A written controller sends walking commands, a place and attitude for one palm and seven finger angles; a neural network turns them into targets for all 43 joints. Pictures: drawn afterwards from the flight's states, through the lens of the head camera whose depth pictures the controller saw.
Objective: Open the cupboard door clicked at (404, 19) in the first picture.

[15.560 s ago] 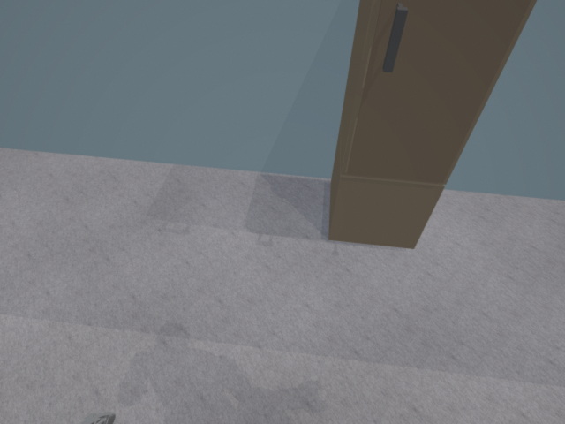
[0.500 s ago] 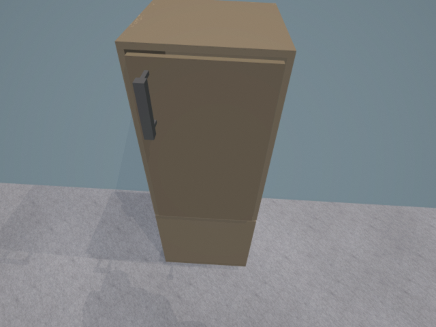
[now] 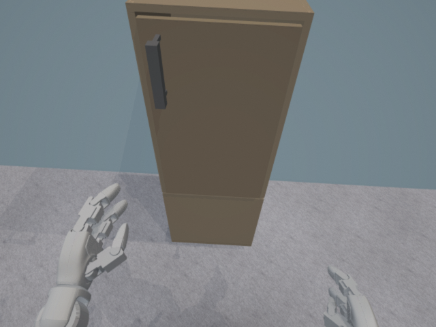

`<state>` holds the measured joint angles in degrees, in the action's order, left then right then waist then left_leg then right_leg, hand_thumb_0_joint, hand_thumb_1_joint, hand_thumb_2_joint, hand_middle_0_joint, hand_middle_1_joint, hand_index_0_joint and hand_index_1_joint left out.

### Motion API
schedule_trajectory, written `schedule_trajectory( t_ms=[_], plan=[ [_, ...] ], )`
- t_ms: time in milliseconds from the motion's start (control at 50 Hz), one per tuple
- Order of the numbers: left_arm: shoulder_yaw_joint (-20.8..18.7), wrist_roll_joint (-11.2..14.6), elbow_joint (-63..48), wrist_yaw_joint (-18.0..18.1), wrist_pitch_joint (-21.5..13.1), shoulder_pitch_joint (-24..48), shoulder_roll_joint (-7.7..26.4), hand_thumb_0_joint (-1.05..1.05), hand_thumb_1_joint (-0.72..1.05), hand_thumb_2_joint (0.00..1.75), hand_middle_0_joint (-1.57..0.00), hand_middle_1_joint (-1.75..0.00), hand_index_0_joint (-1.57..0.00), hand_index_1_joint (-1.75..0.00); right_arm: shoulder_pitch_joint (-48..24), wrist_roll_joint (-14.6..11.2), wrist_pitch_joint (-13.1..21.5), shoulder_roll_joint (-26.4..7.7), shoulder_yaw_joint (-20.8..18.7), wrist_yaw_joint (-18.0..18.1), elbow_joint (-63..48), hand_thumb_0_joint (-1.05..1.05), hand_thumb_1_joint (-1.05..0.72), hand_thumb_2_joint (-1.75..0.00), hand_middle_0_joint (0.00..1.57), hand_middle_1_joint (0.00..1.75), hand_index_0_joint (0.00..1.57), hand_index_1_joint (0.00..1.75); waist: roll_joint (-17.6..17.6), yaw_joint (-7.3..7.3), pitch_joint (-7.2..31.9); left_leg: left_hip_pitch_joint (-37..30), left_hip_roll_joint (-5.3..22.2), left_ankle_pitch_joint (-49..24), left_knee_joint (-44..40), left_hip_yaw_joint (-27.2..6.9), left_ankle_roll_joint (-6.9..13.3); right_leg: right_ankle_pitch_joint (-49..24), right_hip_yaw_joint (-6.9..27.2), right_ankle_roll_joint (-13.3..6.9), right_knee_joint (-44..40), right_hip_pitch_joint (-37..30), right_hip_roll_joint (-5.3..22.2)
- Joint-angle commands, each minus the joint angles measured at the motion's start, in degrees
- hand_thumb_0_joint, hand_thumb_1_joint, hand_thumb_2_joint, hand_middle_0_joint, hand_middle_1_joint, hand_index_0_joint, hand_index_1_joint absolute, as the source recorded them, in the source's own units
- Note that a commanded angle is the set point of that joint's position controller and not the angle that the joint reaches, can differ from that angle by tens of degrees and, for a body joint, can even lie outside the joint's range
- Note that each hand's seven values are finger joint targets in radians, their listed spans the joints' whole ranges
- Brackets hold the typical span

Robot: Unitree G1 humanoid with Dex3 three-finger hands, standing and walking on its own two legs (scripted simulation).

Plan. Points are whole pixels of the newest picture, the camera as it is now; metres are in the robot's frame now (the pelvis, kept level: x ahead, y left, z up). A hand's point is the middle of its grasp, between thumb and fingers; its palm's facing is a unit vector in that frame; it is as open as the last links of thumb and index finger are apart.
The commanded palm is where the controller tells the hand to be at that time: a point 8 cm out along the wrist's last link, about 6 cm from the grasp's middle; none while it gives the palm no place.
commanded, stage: raise the hand with hooked fingers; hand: left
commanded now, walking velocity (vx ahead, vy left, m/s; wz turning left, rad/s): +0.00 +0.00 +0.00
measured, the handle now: (159, 72) +0.60 +0.15 +0.18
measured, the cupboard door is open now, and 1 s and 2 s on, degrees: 0 0 0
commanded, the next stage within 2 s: move the hooked fingers beside the handle in 1.78 s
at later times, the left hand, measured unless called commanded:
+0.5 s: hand (102, 230) +0.27 +0.21 +0.07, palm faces -0.03 -1.00 -0.05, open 11.0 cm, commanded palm +0.23 +0.26 +0.09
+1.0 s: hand (70, 173) +0.31 +0.24 +0.17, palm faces +0.05 -1.00 -0.07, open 13.7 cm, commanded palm +0.28 +0.28 +0.17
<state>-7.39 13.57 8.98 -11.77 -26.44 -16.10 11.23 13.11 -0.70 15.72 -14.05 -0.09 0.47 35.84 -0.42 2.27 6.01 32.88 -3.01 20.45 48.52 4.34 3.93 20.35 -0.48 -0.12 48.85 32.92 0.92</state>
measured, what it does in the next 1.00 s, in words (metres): shifts its weight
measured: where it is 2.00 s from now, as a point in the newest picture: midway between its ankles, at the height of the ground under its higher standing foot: outside the picture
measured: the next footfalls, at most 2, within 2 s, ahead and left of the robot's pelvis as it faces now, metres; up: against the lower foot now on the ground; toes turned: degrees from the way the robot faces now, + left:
none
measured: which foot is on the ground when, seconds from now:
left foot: down 0.00-1.00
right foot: down 0.00-1.00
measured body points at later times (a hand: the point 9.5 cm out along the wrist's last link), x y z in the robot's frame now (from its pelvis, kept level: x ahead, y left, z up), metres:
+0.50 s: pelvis +0.04 -0.02 +0.00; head +0.07 -0.02 +0.45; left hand +0.26 +0.26 +0.08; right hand +0.21 -0.23 -0.07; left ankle +0.05 +0.06 -0.70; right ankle +0.05 -0.13 -0.70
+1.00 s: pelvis +0.06 -0.03 +0.03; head +0.05 -0.04 +0.48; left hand +0.30 +0.29 +0.17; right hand +0.26 -0.26 -0.03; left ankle +0.05 +0.06 -0.70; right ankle +0.05 -0.13 -0.70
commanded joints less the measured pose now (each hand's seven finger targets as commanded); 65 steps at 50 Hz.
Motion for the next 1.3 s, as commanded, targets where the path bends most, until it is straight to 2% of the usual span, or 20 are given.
schedule_trajectory(
  t_ms=[0, 100, 180, 240, 280, 320, 360, 420, 500, 580, 620, 720, 820, 880, 920, 1000, 1080, 1160, 1240, 1280],
  plan=[
    [-7.32, 2.31, -5.99, -9.11, 0.28, -11.76, 9.95, 0.00, 0.50, 0.73, -0.23, -0.55, -0.23, -0.55, -7.72, -2.40, 1.61, -9.62, -3.57, -0.32, -17.90, 0.00, -0.90, -0.90, 0.20, 0.30, 0.20, 0.30, 2.87, -7.15, 2.36, 4.54, 0.65, 12.11, -8.05, -5.45, -4.30, 13.34, -1.85, -2.68, -3.35, 1.86, -0.90],
    [-8.10, 3.70, -34.67, -2.20, -0.19, 4.15, 12.40, 0.00, 0.39, 0.68, -0.24, -0.63, -0.24, -0.63, -3.66, -1.24, 0.75, -7.38, -2.61, 1.21, -19.33, 0.00, -0.90, -0.90, 0.20, 0.30, 0.20, 0.30, 12.92, -3.19, 7.99, -1.76, 3.45, 12.87, -8.16, -10.80, -3.33, 6.89, -1.60, -2.70, -0.96, 3.66, -2.14],
    [-1.28, 0.91, -38.03, 0.76, -4.80, 5.16, 8.97, 0.00, 0.29, 0.64, -0.24, -0.69, -0.24, -0.69, -0.17, -0.38, 2.27, -7.83, -1.65, 2.05, -14.82, 0.00, -0.90, -0.90, 0.20, 0.30, 0.20, 0.30, 12.33, 0.68, 5.15, -5.03, 4.74, 6.66, -5.75, -13.39, -3.44, 3.71, -2.59, -2.50, 0.03, 9.11, -3.04],
    [-0.68, 0.66, -28.51, -3.19, -1.37, 6.14, 10.62, 0.00, 0.22, 0.61, -0.25, -0.74, -0.25, -0.74, -0.03, -1.13, 2.14, -9.33, -1.22, 2.58, -13.10, 0.00, -0.90, -0.90, 0.20, 0.30, 0.20, 0.30, 7.36, 2.84, 2.36, -2.66, 4.44, 6.54, -4.30, -13.61, -2.67, 3.10, -2.79, -1.76, -2.25, 8.13, -3.16],
    [-3.33, 0.80, -20.34, -6.57, 4.37, 4.26, 12.91, 0.00, 0.18, 0.59, -0.25, -0.76, -0.25, -0.76, -0.18, -2.09, 1.53, -9.70, -1.12, 3.41, -12.67, 0.00, -0.90, -0.90, 0.20, 0.30, 0.20, 0.30, 3.02, 1.95, 1.22, -0.05, 4.06, 8.18, -5.31, -12.65, -2.40, 4.15, -2.65, -1.62, -4.69, 5.40, -3.05],
    [-8.46, 1.99, -14.03, -9.40, 11.56, 0.43, 16.49, 0.00, 0.13, 0.57, -0.25, -0.80, -0.25, -0.80, -1.20, -2.88, 0.81, -9.69, -1.08, 4.10, -13.83, 0.00, -0.90, -0.90, 0.20, 0.30, 0.20, 0.30, 1.95, -1.54, 3.25, 0.37, 3.50, 4.98, -6.40, -10.71, -2.20, 3.42, -2.25, -1.88, -7.09, 0.31, -2.66],
    [-12.94, 4.86, -17.32, -10.74, 16.43, -0.71, 19.17, 0.00, 0.08, 0.55, -0.26, -0.82, -0.26, -0.82, -2.95, -3.08, 0.35, -9.13, -0.84, 4.62, -15.82, 0.00, -0.90, -0.90, 0.20, 0.30, 0.20, 0.30, 1.70, -4.41, 9.94, -2.80, 2.92, -3.02, -6.55, -8.83, -2.32, -1.99, -2.21, -1.69, -8.02, -6.38, -1.80],
    [-21.04, 9.88, -23.61, -9.42, 17.42, -0.43, 22.15, 0.00, 0.01, 0.52, -0.26, -0.87, -0.26, -0.87, -3.76, -2.19, 0.55, -7.14, 0.15, 4.69, -16.41, 0.00, -0.90, -0.90, 0.20, 0.30, 0.20, 0.30, 1.94, -7.04, 15.81, -6.39, 2.79, -15.67, -6.18, -8.08, -2.89, -13.98, -2.95, -1.79, -6.89, -14.13, -2.18],
    [-18.92, 10.89, -28.42, -6.98, 11.24, -0.34, 17.65, 0.00, -0.08, 0.48, -0.27, -0.93, -0.27, -0.93, -1.36, -1.93, 2.38, -6.43, -0.21, 3.65, -13.90, 0.00, -0.90, -0.90, 0.20, 0.30, 0.20, 0.30, 2.87, -4.93, 12.41, -9.59, 3.50, -22.55, -6.66, -7.19, -3.59, -20.96, -3.43, -1.28, -7.33, -11.64, -2.65],
    [-14.09, 8.32, -22.26, -9.36, 11.22, 2.90, 16.15, 0.00, -0.17, 0.44, -0.28, -0.99, -0.28, -0.99, 0.35, -2.22, 3.21, -8.31, -0.83, 3.29, -11.63, 0.00, -0.90, -0.90, 0.20, 0.30, 0.20, 0.30, 4.66, -1.84, 6.66, -10.52, 3.66, -20.79, -6.78, -7.13, -3.07, -19.25, -3.26, -0.93, -8.90, -7.36, -2.52],
    [-14.28, 8.06, -17.99, -11.41, 13.86, 4.06, 17.96, 0.00, -0.22, 0.42, -0.28, -1.02, -0.28, -1.02, 0.10, -2.69, 2.98, -9.35, -1.01, 3.94, -11.40, 0.00, -0.90, -0.90, 0.20, 0.30, 0.20, 0.30, 3.58, -1.75, 4.08, -9.24, 3.27, -16.40, -7.46, -7.03, -2.48, -16.39, -2.24, -0.94, -10.91, -7.88, -2.33],
    [-22.81, 9.86, -21.95, -13.14, 16.08, 14.25, 27.84, 0.00, -0.34, 0.37, -0.29, -1.10, -0.29, -1.10, -1.93, -2.88, 2.42, -9.36, -0.70, 5.91, -12.07, 0.00, -0.90, -0.90, 0.20, 0.30, 0.20, 0.30, 3.23, -3.90, 10.51, -12.78, 2.90, -17.15, -9.45, -6.84, -1.86, -17.33, -0.43, -0.82, -13.49, -15.50, -1.40],
    [-23.22, 11.15, -22.13, -11.77, 14.13, 18.64, 26.57, 0.00, -0.45, 0.32, -0.30, -1.17, -0.30, -1.17, -2.74, -2.91, 2.88, -8.09, 0.27, 5.86, -11.40, 0.00, -0.90, -0.90, 0.20, 0.30, 0.20, 0.30, 7.20, -4.52, 9.43, -17.62, 2.95, -21.09, -11.80, -6.99, -2.30, -21.31, -1.67, -1.51, -14.27, -16.92, -2.14],
    [-20.97, 10.53, -13.22, -13.34, 18.49, 20.05, 24.84, 0.00, -0.50, 0.30, -0.30, -1.20, -0.30, -1.20, -2.79, -3.53, 2.12, -8.68, 0.31, 6.02, -10.44, 0.00, -0.90, -0.90, 0.20, 0.30, 0.20, 0.30, 6.81, -3.69, 3.89, -16.71, 3.03, -17.88, -13.61, -6.65, -2.37, -19.46, -1.75, -1.14, -16.33, -14.80, -1.81],
    [-20.54, 9.91, -6.46, -14.80, 22.95, 19.29, 25.15, 0.00, -0.50, 0.30, -0.30, -1.20, -0.30, -1.20, -2.45, -3.93, 1.33, -9.41, 0.28, 6.17, -10.68, 0.00, -0.90, -0.90, 0.20, 0.30, 0.20, 0.30, 2.20, -4.00, 0.57, -14.86, 3.07, -15.85, -14.46, -6.81, -2.09, -18.11, -0.98, -0.85, -17.99, -14.88, -1.55],
    [-20.08, 8.34, -10.34, -15.72, 27.11, 29.53, 28.37, 0.00, -0.50, 0.30, -0.30, -1.20, -0.30, -1.20, -4.31, -4.31, 0.19, -9.34, 0.65, 6.50, -12.52, 0.00, -0.90, -0.90, 0.20, 0.30, 0.20, 0.30, 3.61, -3.56, 4.14, -17.11, 2.85, -14.19, -15.75, -6.92, -1.58, -14.85, -0.52, -0.70, -19.56, -16.04, -1.23],
    [-25.17, 8.87, -17.00, -14.37, 23.21, 37.67, 33.59, 0.00, -0.50, 0.30, -0.30, -1.20, -0.30, -1.20, -5.52, -3.73, 0.80, -7.97, 1.39, 6.64, -12.81, 0.00, -0.90, -0.90, 0.20, 0.30, 0.20, 0.30, 5.20, -4.20, 11.20, -22.15, 2.85, -16.44, -16.72, -7.06, -1.50, -16.14, -0.14, -1.16, -20.03, -20.61, -1.65],
    [-26.02, 8.92, -10.58, -14.32, 22.17, 39.04, 33.69, 0.00, -0.50, 0.30, -0.30, -1.20, -0.30, -1.20, -5.49, -3.69, 1.00, -7.93, 1.95, 6.75, -10.59, 0.00, -0.90, -0.90, 0.20, 0.30, 0.20, 0.30, 6.61, -3.92, 6.35, -22.01, 3.01, -15.38, -18.29, -6.91, -1.74, -15.75, -0.36, -1.49, -21.49, -19.54, -1.66],
    [-22.06, 7.21, -0.63, -15.92, 28.24, 41.54, 32.22, 0.00, -0.50, 0.30, -0.30, -1.20, -0.30, -1.20, -5.23, -4.61, 0.06, -9.08, 1.76, 7.00, -9.82, 0.00, -0.90, -0.90, 0.20, 0.30, 0.20, 0.30, 6.42, -3.28, 0.46, -19.78, 3.11, -11.26, -20.08, -7.34, -1.85, -11.16, -0.12, -1.43, -23.46, -16.68, -1.08],
    [-20.79, 6.70, 1.68, -16.64, 31.21, 41.30, 31.79, 0.00, -0.50, 0.30, -0.30, -1.20, -0.30, -1.20, -5.08, -4.72, -0.32, -9.45, 1.59, 6.92, -10.54, 0.00, -0.90, -0.90, 0.20, 0.30, 0.20, 0.30, 5.07, -3.40, 1.68, -19.74, 3.00, -11.71, -20.14, -7.64, -1.81, -11.54, -0.18, -1.45, -23.28, -17.20, -0.86]
  ],
)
